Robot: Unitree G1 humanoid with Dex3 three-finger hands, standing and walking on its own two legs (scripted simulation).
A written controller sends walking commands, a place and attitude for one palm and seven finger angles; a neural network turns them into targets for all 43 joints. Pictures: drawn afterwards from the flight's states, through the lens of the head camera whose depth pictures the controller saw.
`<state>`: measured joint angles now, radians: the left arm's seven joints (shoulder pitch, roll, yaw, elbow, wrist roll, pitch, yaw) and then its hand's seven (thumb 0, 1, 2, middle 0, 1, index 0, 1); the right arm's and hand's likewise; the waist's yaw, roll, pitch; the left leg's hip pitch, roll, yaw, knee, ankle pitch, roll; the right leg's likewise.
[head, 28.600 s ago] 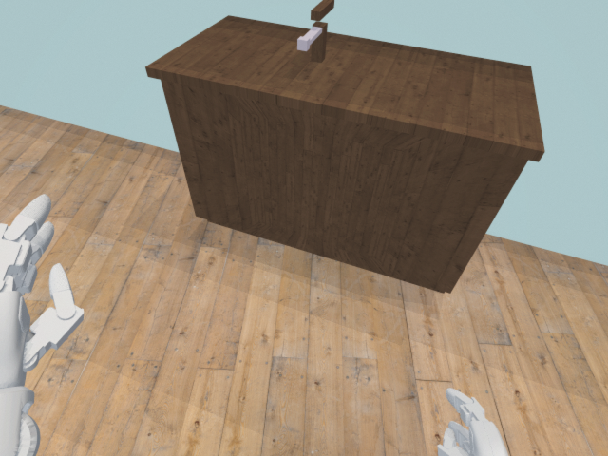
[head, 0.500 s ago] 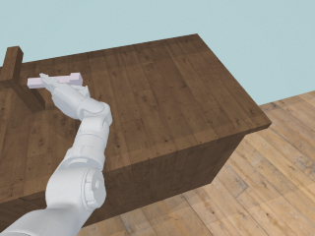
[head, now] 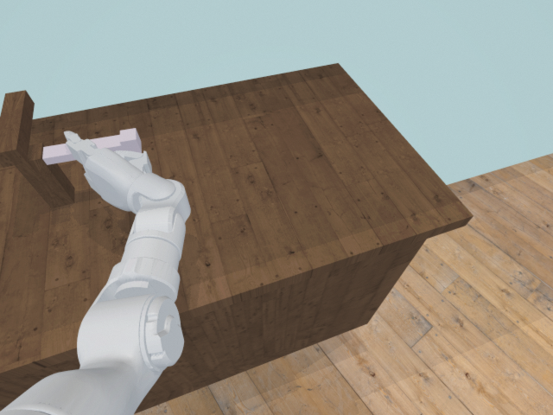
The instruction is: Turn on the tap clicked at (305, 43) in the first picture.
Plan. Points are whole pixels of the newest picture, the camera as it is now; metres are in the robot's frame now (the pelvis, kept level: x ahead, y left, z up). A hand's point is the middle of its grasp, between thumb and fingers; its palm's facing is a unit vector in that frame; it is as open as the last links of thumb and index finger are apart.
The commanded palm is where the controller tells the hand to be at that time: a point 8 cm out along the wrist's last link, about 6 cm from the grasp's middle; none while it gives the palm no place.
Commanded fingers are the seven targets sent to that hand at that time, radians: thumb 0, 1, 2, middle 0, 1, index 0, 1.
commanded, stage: lift the hand up off the lever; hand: left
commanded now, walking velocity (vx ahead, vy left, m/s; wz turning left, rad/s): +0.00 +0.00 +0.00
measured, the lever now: (130, 141) +0.51 +0.21 +0.11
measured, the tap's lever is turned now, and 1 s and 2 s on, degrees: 86 86 86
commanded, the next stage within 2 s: none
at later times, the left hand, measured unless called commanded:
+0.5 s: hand (141, 157) +0.46 +0.18 +0.13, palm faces +0.80 -0.59 -0.11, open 7.8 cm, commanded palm +0.40 +0.20 +0.14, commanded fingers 0.00 0.90 0.90 -0.15 -0.15 -0.15 -0.15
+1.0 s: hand (133, 153) +0.43 +0.18 +0.16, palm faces +0.80 -0.59 -0.09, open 7.8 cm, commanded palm +0.38 +0.19 +0.16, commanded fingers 0.00 0.90 0.90 -0.15 -0.15 -0.15 -0.15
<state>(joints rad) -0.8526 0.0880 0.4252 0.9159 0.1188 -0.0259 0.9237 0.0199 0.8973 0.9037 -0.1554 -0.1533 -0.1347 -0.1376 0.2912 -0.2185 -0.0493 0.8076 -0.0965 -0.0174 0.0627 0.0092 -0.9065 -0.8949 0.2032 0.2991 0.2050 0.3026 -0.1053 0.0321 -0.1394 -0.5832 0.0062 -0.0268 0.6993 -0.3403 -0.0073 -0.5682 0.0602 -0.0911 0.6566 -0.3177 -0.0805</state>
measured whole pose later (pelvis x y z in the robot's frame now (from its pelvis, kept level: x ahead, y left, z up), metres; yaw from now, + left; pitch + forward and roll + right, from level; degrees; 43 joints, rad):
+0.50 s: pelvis +0.00 +0.00 +0.00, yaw +1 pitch +10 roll +0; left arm -0.83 0.02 0.36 0.80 0.11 0.09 0.93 0.02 0.90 0.90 -0.15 -0.15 -0.15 -0.15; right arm 0.20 -0.20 -0.04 0.80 -0.09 -0.02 0.05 0.01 -0.91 -0.89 0.20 0.30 0.21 0.30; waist -0.06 0.03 -0.13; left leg -0.51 0.00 -0.03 0.66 -0.33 -0.01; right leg -0.50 0.05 -0.10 0.63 -0.31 -0.08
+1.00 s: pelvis -0.01 -0.01 +0.01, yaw +1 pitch +7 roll +0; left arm -0.77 0.02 0.32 0.68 0.07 0.18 0.90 0.02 0.90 0.90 -0.15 -0.15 -0.15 -0.15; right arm 0.20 -0.22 -0.04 0.81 -0.06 -0.03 0.02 0.01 -0.91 -0.90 0.20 0.30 0.20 0.30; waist -0.04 0.03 -0.11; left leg -0.43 0.00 -0.04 0.60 -0.28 -0.02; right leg -0.42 0.06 -0.11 0.57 -0.28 -0.09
